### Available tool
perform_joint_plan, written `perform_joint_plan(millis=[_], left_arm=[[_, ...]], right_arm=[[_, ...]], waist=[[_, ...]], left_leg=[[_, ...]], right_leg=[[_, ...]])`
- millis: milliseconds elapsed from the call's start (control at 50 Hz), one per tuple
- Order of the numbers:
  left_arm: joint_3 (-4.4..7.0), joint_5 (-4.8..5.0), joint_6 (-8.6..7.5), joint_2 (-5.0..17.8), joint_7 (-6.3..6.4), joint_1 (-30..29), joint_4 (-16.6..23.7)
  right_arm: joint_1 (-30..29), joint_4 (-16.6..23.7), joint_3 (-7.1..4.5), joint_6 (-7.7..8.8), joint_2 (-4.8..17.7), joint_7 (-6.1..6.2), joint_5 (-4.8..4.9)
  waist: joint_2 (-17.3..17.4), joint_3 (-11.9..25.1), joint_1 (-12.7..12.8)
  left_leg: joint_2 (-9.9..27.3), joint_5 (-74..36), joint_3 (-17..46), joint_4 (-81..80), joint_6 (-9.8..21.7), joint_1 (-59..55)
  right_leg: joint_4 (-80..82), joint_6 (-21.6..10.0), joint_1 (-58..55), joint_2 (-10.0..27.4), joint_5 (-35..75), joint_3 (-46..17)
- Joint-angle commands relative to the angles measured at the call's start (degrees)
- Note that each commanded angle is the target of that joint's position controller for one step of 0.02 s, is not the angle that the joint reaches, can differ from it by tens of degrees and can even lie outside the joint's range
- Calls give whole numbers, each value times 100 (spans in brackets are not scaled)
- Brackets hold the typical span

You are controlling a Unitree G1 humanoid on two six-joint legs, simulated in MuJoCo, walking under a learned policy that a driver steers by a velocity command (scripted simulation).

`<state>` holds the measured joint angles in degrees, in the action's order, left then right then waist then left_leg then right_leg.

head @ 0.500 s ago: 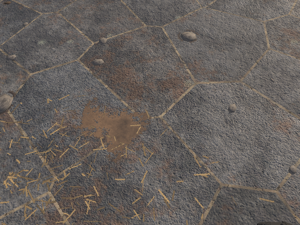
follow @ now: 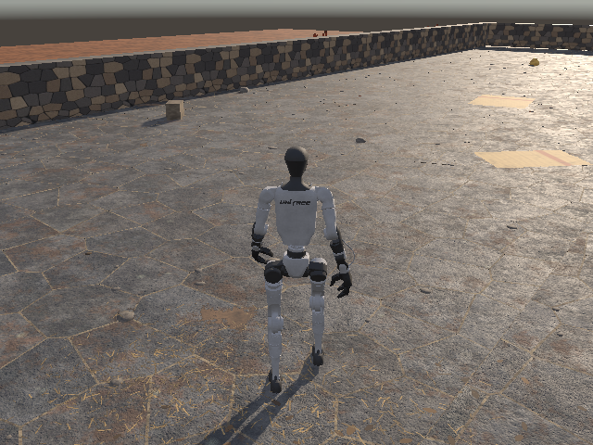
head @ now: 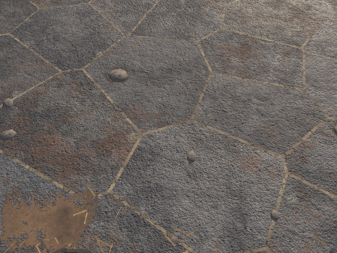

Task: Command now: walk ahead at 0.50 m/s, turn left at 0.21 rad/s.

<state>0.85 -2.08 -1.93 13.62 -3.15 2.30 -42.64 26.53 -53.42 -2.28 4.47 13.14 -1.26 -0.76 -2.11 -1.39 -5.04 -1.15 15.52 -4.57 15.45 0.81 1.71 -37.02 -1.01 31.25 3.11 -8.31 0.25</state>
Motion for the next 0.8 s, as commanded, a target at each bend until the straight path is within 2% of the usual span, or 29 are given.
perform_joint_plan(millis=[20,40,60,80,100,120,140,160,200,260,360,420,480,520,540,560,580,600,620,640,660,680,700,720,740,800], left_arm=[[104,25,-150,492,101,56,334],[140,-7,-204,540,151,494,192],[235,-98,-286,768,227,1222,-61],[353,-231,-336,1248,323,2188,-133],[482,-162,-250,1768,365,2215,-124],[399,-35,-197,1288,353,1929,-69],[273,6,-220,835,335,1507,-23],[219,27,-257,597,317,1283,-30],[177,57,-338,423,352,1178,-86],[230,117,-473,502,365,1411,-241],[265,93,-470,508,379,1731,-457],[308,88,-456,647,387,1830,-537],[360,82,-391,806,415,2081,-674],[386,72,-318,924,438,2124,-730],[410,70,-275,1030,450,2122,-749],[436,66,-213,1133,454,2111,-761],[449,85,-151,1201,448,2062,-737],[420,75,-137,1121,435,2020,-619],[257,118,-174,355,327,2236,-186],[331,64,-245,794,299,1554,27],[318,123,-301,762,274,1124,164],[271,140,-364,696,284,1197,110],[280,87,-343,682,299,1277,36],[276,-14,-245,677,298,1443,13],[276,-67,-138,661,284,1546,-20],[250,-80,35,526,235,1342,90]], right_arm=[[-231,330,-249,30,1127,28,-2],[-284,320,-249,3,1124,37,28],[-205,314,-203,-1,947,34,56],[-329,584,-106,22,611,29,79],[123,772,-43,-17,216,69,186],[-7,596,-185,-134,761,121,51],[-234,596,-208,-156,706,76,43],[-322,576,-194,-178,574,39,47],[-345,535,-226,-308,526,-38,-76],[-692,689,-233,-428,398,-129,-97],[-1649,1038,-180,-473,323,-239,-123],[-2250,1262,-99,-451,266,-313,-133],[-2630,1460,-82,-441,335,-346,-161],[-2609,1510,-108,-442,403,-321,-177],[-2433,1484,-138,-442,459,-287,-184],[-2020,1389,-191,-420,546,-246,-183],[-1283,1175,-271,-360,655,-184,-199],[-326,882,-424,-316,1022,-87,-261],[-401,943,-606,-325,1805,-12,-229],[-194,1074,-626,-391,1859,4,-34],[-446,973,-585,-420,1709,54,-17],[-710,956,-491,-400,1349,83,19],[-969,980,-425,-358,1132,100,26],[-1159,1012,-367,-319,969,113,65],[-1201,1040,-335,-264,909,98,74],[-943,969,-369,-137,1068,64,81]], waist=[[801,-26,464],[678,136,703],[351,603,952],[-424,1423,1345],[-1530,1701,1072],[-644,1165,1005],[-372,517,809],[-337,229,676],[-473,53,481],[-308,48,398],[-232,-227,511],[-252,-371,637],[-206,-456,740],[-248,-359,682],[-328,-192,589],[-352,86,397],[-238,530,64],[191,1102,-351],[1630,1530,60],[904,1886,-262],[565,1044,-142],[278,487,108],[153,221,357],[220,199,565],[268,277,644],[274,229,660]], left_leg=[[1412,-2524,1176,-21,845,445],[1283,-2759,1099,505,753,529],[933,-2672,859,1528,636,858],[541,-1034,544,3161,482,1757],[-181,1591,254,4550,382,3316],[141,1394,709,5118,457,3595],[347,888,813,5109,469,3651],[488,555,772,4960,410,3509],[598,240,698,4865,273,3289],[618,-216,636,4903,154,3525],[671,-1079,501,4031,31,4018],[616,-1481,202,3009,126,3659],[492,-1127,-125,2411,367,3440],[244,-641,-347,2169,583,3105],[36,-305,-470,2125,707,2792],[-198,-6,-532,2034,850,2319],[-425,-70,-501,1672,1004,1406],[-67,94,243,1335,1244,-84],[1751,298,3229,985,2019,-1855],[2101,154,4881,135,2264,-1996],[1987,-303,3868,72,2112,-1497],[1771,-995,3216,39,1898,-653],[1433,-1581,2724,-12,1672,-39],[1191,-1983,2370,-97,1581,382],[1074,-2268,2193,-141,1560,584],[832,-2395,1968,-292,1556,815]], right_leg=[[562,-54,-966,-249,-152,219],[1010,-124,-1639,-347,-37,239],[1226,-257,-2756,-205,-43,39],[1467,-543,-4028,1244,-856,-1429],[2182,-995,-4613,2388,-1377,-3408],[2212,-1039,-4010,2192,-1680,-3294],[2314,-923,-3439,1862,-1406,-2481],[2495,-804,-2998,1589,-782,-1820],[2677,-636,-2602,1250,7,-1003],[2798,-710,-2646,1239,926,-404],[2905,-767,-2792,1167,1205,394],[2887,-704,-2797,1159,1324,807],[2671,-624,-3221,1296,1871,1064],[2153,-542,-3533,1319,3211,1282],[1678,-507,-3665,1320,4165,1376],[918,-495,-3732,1311,4850,1437],[-218,-424,-3481,1241,4689,1516],[-1820,-229,-2415,1087,3255,1548],[-3879,146,207,85,-1781,1397],[-4585,200,976,-348,-2239,38],[-4495,123,1420,6,-1620,-190],[-3922,89,1169,234,-1130,-159],[-3477,100,785,368,-1008,-187],[-3227,163,388,420,-980,-217],[-3070,219,140,422,-987,-213],[-2535,360,228,364,-699,-81]])
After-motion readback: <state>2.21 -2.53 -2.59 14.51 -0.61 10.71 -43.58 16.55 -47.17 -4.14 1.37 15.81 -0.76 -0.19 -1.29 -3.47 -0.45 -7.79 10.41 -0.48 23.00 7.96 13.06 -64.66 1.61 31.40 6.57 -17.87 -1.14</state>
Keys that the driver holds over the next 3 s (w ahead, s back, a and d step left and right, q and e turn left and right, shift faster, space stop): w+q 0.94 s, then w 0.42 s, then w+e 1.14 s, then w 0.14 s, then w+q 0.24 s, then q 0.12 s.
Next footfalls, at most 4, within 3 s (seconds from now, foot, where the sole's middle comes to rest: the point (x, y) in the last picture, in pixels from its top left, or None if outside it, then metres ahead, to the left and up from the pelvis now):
0.06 right None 0.18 -0.11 -0.78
0.60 left None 0.41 0.15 -0.78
1.14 right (120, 189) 0.76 0.17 -0.78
1.66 left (49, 176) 0.85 0.48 -0.78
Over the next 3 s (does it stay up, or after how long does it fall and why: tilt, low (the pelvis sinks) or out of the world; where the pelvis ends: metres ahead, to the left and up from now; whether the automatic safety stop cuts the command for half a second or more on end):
stays up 1.44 0.50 0.00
